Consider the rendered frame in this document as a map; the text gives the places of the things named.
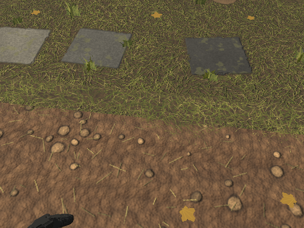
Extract left robot hand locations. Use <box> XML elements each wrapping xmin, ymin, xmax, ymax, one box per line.
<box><xmin>28</xmin><ymin>214</ymin><xmax>74</xmax><ymax>228</ymax></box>

